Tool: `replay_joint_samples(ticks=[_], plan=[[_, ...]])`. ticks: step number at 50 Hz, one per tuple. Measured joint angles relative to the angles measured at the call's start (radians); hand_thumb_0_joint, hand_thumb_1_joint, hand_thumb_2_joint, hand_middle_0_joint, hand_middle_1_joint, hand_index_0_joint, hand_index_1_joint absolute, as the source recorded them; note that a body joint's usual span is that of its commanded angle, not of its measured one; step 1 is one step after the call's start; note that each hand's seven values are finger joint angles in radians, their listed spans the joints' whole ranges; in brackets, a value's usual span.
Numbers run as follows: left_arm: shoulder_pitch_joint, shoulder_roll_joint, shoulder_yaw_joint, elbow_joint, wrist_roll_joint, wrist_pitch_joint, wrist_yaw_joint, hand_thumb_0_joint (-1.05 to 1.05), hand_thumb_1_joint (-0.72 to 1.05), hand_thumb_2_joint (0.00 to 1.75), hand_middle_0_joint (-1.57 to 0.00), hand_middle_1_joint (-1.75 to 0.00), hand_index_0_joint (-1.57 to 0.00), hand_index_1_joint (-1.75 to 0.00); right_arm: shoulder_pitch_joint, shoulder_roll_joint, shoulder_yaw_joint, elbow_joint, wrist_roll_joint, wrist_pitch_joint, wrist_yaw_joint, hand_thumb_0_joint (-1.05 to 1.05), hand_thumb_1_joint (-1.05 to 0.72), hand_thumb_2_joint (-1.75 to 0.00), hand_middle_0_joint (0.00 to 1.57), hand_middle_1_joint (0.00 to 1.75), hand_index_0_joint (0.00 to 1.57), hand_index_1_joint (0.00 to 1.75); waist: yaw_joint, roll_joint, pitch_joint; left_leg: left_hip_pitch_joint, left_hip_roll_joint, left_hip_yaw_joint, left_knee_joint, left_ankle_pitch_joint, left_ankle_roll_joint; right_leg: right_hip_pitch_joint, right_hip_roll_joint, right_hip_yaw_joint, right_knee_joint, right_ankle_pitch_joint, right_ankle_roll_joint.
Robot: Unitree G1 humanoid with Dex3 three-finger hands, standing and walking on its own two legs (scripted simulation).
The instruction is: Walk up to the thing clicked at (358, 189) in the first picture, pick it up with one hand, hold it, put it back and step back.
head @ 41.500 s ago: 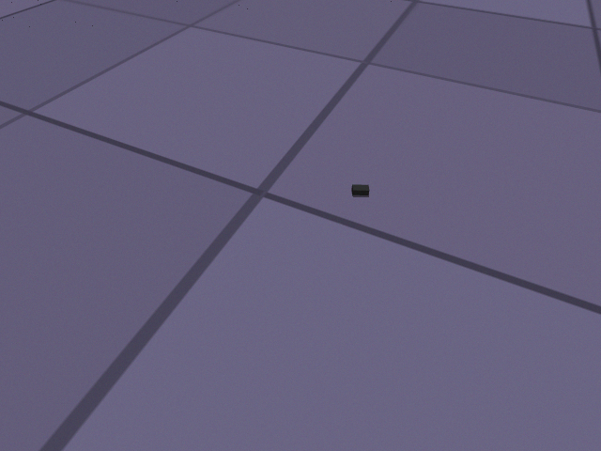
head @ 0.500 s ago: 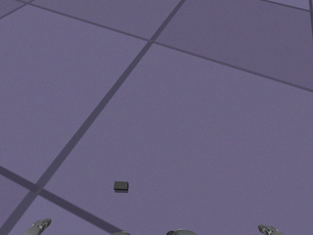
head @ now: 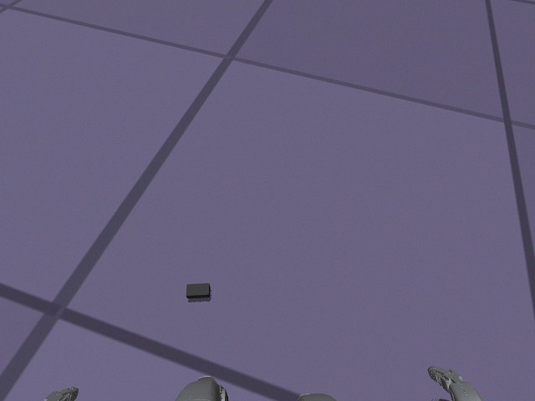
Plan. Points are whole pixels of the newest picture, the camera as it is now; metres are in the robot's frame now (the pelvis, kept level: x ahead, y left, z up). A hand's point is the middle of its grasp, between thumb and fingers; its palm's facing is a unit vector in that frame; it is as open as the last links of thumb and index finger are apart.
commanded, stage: step back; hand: left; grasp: from above
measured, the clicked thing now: (198, 290) +0.52 +0.22 -0.74
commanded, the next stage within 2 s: none
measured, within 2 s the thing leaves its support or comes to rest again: neither
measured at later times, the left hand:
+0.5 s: hand out of the picture -0.04 +0.25 -0.14, palm faces +0.08 -0.93 -0.36, open 7.4 cm
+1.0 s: hand out of the picture -0.25 +0.19 -0.12, palm faces +0.05 -0.90 -0.44, open 7.4 cm
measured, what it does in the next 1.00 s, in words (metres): walks backwards: right foot, then left foot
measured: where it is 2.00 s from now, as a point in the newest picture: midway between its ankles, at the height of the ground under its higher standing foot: outside the picture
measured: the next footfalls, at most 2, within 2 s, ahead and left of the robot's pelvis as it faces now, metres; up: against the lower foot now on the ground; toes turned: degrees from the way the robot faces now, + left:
right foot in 0.02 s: +0.02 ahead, -0.12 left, +0.00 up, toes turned +4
left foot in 0.38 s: -0.10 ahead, +0.09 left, +0.00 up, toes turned +3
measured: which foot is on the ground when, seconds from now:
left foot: down 0.00-0.04, up 0.06-0.36, down 0.38-0.80, up 0.82-1.00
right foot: up 0.00-0.00, down 0.02-0.40, up 0.42-0.76, down 0.78-1.00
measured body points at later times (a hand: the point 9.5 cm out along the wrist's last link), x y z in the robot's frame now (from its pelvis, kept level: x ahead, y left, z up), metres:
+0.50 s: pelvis -0.15 -0.02 +0.01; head -0.09 +0.00 +0.45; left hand -0.05 +0.30 -0.12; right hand -0.04 -0.33 -0.10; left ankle -0.14 +0.08 -0.72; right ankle -0.10 -0.15 -0.66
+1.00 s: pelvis -0.32 -0.09 +0.01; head -0.26 -0.11 +0.45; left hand -0.25 +0.23 -0.09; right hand -0.20 -0.40 -0.12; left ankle -0.34 +0.05 -0.65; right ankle -0.28 -0.20 -0.72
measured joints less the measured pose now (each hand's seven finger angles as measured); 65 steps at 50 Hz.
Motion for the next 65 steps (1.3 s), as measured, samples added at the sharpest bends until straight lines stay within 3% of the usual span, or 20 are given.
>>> replay_joint_samples(ticks=[2,5,7,10,16,20,23,25,28,34,38,40,43,45,48,55,57,59,62,65], plan=[[0.007,-0.019,0.003,0.008,0.01,-0.01,-0.001,0.0,0.9,0.9,-0.2,-0.3,-0.2,-0.3,-0.011,-0.021,-0.005,0.007,0.008,0.011,0.0,0.01,-0.9,-0.9,0.21,0.3,0.21,0.3,-0.004,0.046,-0.003,-0.03,0.022,-0.032,0.044,-0.009,-0.009,0.023,0.024,-0.028,-0.062,0.053,-0.014],[0.033,-0.034,-0.008,-0.002,0.01,-0.011,-0.008,0.0,0.9,0.9,-0.21,-0.3,-0.2,-0.3,-0.01,-0.024,-0.015,0.03,0.017,0.031,-0.012,0.01,-0.91,-0.9,0.21,0.3,0.21,0.3,0.008,0.042,-0.025,-0.088,-0.078,-0.13,0.273,-0.228,-0.014,0.0,0.008,-0.022,-0.049,0.066,-0.026],[0.04,-0.046,-0.013,-0.007,0.008,-0.008,-0.004,0.01,0.9,0.9,-0.21,-0.3,-0.2,-0.3,0.004,-0.031,-0.014,0.036,0.024,0.029,-0.014,0.01,-0.91,-0.9,0.21,0.3,0.21,0.3,0.014,0.038,-0.037,-0.105,-0.136,-0.166,0.421,-0.242,-0.018,-0.004,-0.007,-0.018,-0.08,0.098,-0.026],[0.031,-0.052,-0.015,-0.03,0.011,-0.005,0.002,0.01,0.9,0.9,-0.21,-0.3,-0.2,-0.3,0.033,-0.041,-0.009,0.038,0.028,0.018,-0.016,0.01,-0.91,-0.9,0.21,0.3,0.21,0.3,0.017,0.033,-0.047,-0.077,-0.165,-0.17,0.486,-0.245,-0.029,-0.024,-0.021,-0.025,-0.114,0.141,-0.029],[-0.008,-0.044,-0.023,-0.097,0.012,-0.015,0.012,0.01,0.9,0.9,-0.21,-0.3,-0.2,-0.3,0.062,-0.041,-0.006,0.048,0.018,0.021,-0.015,0.01,-0.91,-0.9,0.21,0.3,0.21,0.3,0.013,0.02,-0.029,0.078,-0.113,-0.114,0.205,-0.274,-0.031,-0.087,-0.037,-0.072,-0.108,0.192,-0.024],[-0.034,-0.016,-0.028,-0.104,0.002,0.001,0.007,0.0,0.9,0.9,-0.21,-0.3,-0.2,-0.3,0.061,-0.014,-0.013,0.049,0.001,0.006,-0.004,0.01,-0.91,-0.9,0.21,0.3,0.21,0.3,0.005,-0.029,-0.006,0.164,-0.106,-0.068,-0.031,-0.119,0.013,-0.147,-0.061,-0.076,-0.045,0.196,-0.011],[-0.031,-0.016,-0.018,-0.068,0.001,0.018,0.014,0.0,0.9,0.9,-0.21,-0.3,-0.2,-0.3,0.062,0.001,-0.003,0.042,-0.01,0.001,0.012,0.01,-0.91,-0.9,0.21,0.3,0.21,0.3,-0.006,-0.027,-0.009,0.137,-0.084,-0.075,-0.016,-0.104,0.025,-0.21,0.024,0.003,0.18,-0.055,-0.007],[-0.022,-0.011,-0.01,-0.05,-0.008,0.024,0.017,0.01,0.9,0.9,-0.21,-0.3,-0.2,-0.3,0.062,0.013,0.004,0.041,-0.014,-0.002,0.008,0.01,-0.91,-0.9,0.21,0.3,0.21,0.3,-0.008,-0.029,-0.018,0.131,-0.067,-0.08,-0.045,-0.071,0.021,-0.241,0.081,0.055,0.367,-0.085,-0.011],[0.002,-0.004,0.0,-0.043,-0.01,0.018,0.014,0.01,0.9,0.9,-0.21,-0.3,-0.2,-0.3,0.052,0.02,0.004,0.032,-0.012,-0.001,0.001,0.01,-0.9,-0.9,0.21,0.3,0.21,0.3,0.006,-0.032,-0.03,0.111,-0.048,-0.074,-0.081,-0.024,0.015,-0.236,0.104,0.088,0.511,-0.067,0.002],[0.042,0.007,0.006,-0.022,-0.002,0.016,0.01,0.01,0.9,0.9,-0.21,-0.3,-0.2,-0.3,0.002,0.011,-0.006,-0.022,-0.008,-0.011,-0.004,0.01,-0.9,-0.9,0.21,0.3,0.21,0.3,0.022,-0.018,-0.016,0.04,-0.008,-0.054,-0.077,0.036,0.002,-0.102,0.042,0.066,0.342,-0.099,0.037],[0.053,0.004,-0.001,-0.001,-0.001,0.0,0.002,0.01,0.9,0.9,-0.21,-0.3,-0.2,-0.3,-0.03,-0.015,-0.007,-0.043,-0.007,0.004,0.001,0.01,-0.9,-0.9,0.21,0.3,0.21,0.3,0.032,0.009,-0.017,-0.035,0.023,-0.045,-0.025,0.059,-0.028,0.022,-0.013,-0.003,0.006,-0.004,0.015],[0.052,-0.019,-0.001,0.018,0.009,-0.011,0.0,0.01,0.9,0.9,-0.2,-0.3,-0.2,-0.3,-0.045,-0.039,-0.014,-0.037,0.0,0.018,0.001,0.01,-0.9,-0.9,0.21,0.3,0.21,0.3,0.022,0.064,-0.009,-0.075,0.042,-0.09,0.025,0.041,-0.028,0.045,0.014,-0.037,-0.06,0.013,0.002],[0.075,-0.035,-0.015,0.016,0.014,-0.01,-0.009,0.01,0.9,0.9,-0.21,-0.3,-0.2,-0.3,-0.027,-0.036,-0.024,-0.005,0.01,0.043,-0.012,0.01,-0.91,-0.9,0.21,0.3,0.21,0.3,0.037,0.052,-0.036,-0.141,-0.074,-0.173,0.261,-0.196,-0.021,0.0,-0.011,-0.029,-0.029,0.038,-0.014],[0.081,-0.046,-0.02,0.016,0.015,-0.007,-0.003,0.01,0.9,0.9,-0.21,-0.3,-0.2,-0.3,-0.001,-0.041,-0.022,0.005,0.019,0.042,-0.013,0.01,-0.91,-0.9,0.21,0.3,0.21,0.3,0.038,0.046,-0.05,-0.159,-0.138,-0.198,0.416,-0.209,-0.02,-0.012,-0.032,-0.027,-0.052,0.072,-0.014],[0.065,-0.05,-0.02,0.001,0.02,-0.006,0.006,0.01,0.9,0.9,-0.21,-0.3,-0.2,-0.3,0.042,-0.048,-0.017,0.016,0.02,0.033,-0.015,0.01,-0.91,-0.9,0.21,0.3,0.21,0.3,0.029,0.044,-0.057,-0.125,-0.168,-0.19,0.499,-0.219,-0.031,-0.038,-0.05,-0.041,-0.072,0.111,-0.016],[-0.021,-0.029,-0.026,-0.071,0.013,-0.022,0.029,0.01,0.9,0.9,-0.21,-0.3,-0.2,-0.3,0.079,-0.037,-0.017,0.045,0.003,0.046,-0.01,0.01,-0.91,-0.9,0.21,0.3,0.2,0.3,0.013,0.03,-0.019,0.061,-0.11,-0.123,0.23,-0.286,-0.033,-0.13,-0.085,-0.106,-0.049,0.176,-0.012],[-0.042,-0.018,-0.032,-0.078,0.005,-0.018,0.03,0.0,0.9,0.9,-0.21,-0.3,-0.2,-0.3,0.079,-0.033,-0.018,0.045,0.001,0.04,-0.001,0.01,-0.91,-0.9,0.21,0.3,0.21,0.3,0.004,0.019,-0.014,0.123,-0.089,-0.094,0.084,-0.232,-0.016,-0.164,-0.099,-0.119,-0.029,0.192,-0.003],[-0.057,0.001,-0.035,-0.071,-0.001,-0.009,0.032,0.0,0.9,0.9,-0.21,-0.3,-0.2,-0.3,0.069,-0.018,-0.022,0.049,-0.008,0.036,0.007,0.01,-0.91,-0.9,0.21,0.3,0.21,0.3,0.001,-0.023,0.001,0.148,-0.107,-0.068,0.007,-0.146,0.005,-0.196,-0.124,-0.1,0.003,0.198,0.004],[-0.054,-0.003,-0.029,-0.027,-0.004,0.009,0.04,0.0,0.9,0.9,-0.21,-0.3,-0.2,-0.3,0.061,-0.009,-0.014,0.047,-0.019,0.039,0.026,0.01,-0.91,-0.9,0.21,0.3,0.21,0.3,-0.013,-0.011,-0.002,0.123,-0.085,-0.071,0.023,-0.123,0.019,-0.249,-0.038,-0.031,0.218,-0.067,0.002],[-0.035,0.0,-0.021,0.001,-0.016,0.014,0.038,0.01,0.9,0.9,-0.21,-0.3,-0.2,-0.3,0.057,0.007,0.0,0.048,-0.024,0.037,0.019,0.01,-0.91,-0.9,0.21,0.3,0.21,0.3,-0.014,-0.009,-0.029,0.108,-0.062,-0.076,-0.027,-0.067,0.015,-0.269,0.05,0.029,0.453,-0.091,-0.007]])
